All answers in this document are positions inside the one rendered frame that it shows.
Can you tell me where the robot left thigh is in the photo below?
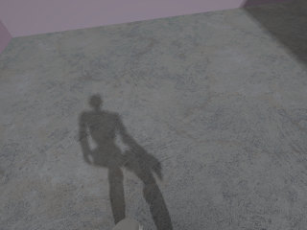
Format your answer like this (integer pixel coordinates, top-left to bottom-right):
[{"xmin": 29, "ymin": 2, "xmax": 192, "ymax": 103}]
[{"xmin": 112, "ymin": 218, "xmax": 143, "ymax": 230}]

